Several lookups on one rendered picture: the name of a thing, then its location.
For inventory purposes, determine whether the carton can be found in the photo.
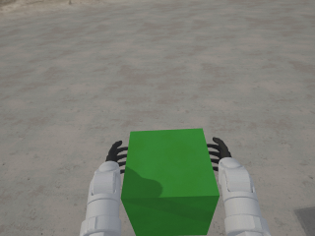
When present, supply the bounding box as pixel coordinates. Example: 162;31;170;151
120;128;220;236

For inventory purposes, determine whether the robot right hand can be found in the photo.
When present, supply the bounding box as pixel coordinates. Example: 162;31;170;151
207;137;231;171

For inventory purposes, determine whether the robot left hand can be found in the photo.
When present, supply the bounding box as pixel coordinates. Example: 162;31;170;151
105;141;128;174

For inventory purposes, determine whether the left robot forearm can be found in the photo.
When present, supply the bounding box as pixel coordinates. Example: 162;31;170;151
79;160;122;236

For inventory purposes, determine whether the right robot forearm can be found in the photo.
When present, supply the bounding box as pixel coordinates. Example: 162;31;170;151
218;157;272;236

